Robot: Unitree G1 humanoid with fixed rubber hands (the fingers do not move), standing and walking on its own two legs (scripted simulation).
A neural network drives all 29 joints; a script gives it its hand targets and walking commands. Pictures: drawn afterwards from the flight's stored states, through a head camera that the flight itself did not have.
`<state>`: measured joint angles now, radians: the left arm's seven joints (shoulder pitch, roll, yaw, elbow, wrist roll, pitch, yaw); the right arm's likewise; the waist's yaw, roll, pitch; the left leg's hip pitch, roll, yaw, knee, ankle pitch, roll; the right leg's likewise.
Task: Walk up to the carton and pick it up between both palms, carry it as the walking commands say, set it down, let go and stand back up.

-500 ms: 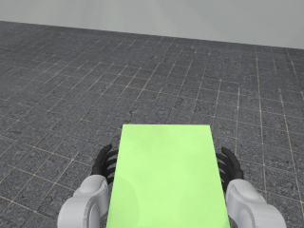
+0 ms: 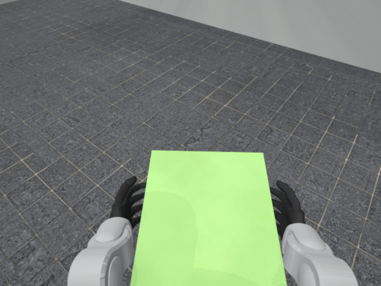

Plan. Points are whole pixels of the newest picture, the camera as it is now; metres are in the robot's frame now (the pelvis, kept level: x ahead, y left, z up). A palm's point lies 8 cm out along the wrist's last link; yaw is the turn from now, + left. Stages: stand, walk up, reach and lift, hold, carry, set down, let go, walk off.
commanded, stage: carry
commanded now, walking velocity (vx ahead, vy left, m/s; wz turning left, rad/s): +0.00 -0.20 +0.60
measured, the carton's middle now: (204, 230) +0.25 -0.01 +0.03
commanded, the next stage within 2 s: none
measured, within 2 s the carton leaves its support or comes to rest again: neither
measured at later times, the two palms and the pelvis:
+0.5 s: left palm (145, 279) +0.15 +0.09 +0.07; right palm (302, 219) +0.25 -0.18 +0.08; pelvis -0.01 -0.12 -0.01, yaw +19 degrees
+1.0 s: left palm out of the picture +0.12 +0.00 +0.09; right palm (325, 194) +0.29 -0.23 +0.09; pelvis +0.02 -0.26 -0.01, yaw +38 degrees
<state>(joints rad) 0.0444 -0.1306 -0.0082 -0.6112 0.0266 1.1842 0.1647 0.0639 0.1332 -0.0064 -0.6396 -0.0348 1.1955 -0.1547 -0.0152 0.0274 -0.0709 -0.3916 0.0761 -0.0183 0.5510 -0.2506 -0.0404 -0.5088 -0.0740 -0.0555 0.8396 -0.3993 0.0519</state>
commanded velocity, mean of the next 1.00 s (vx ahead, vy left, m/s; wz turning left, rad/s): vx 0.00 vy -0.20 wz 0.60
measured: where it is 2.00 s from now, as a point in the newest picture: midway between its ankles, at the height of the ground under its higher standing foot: outside the picture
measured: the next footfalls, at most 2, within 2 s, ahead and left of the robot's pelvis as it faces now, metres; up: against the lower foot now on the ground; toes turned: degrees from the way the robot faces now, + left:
right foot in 0.06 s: +0.05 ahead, -0.17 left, +0.00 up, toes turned -4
left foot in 0.38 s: -0.01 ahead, -0.01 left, +0.00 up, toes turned +24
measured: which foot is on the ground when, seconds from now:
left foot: down 0.00-0.06, up 0.08-0.36, down 0.38-0.72, up 0.74-1.00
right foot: up 0.00-0.04, down 0.06-0.38, up 0.40-0.68, down 0.70-1.00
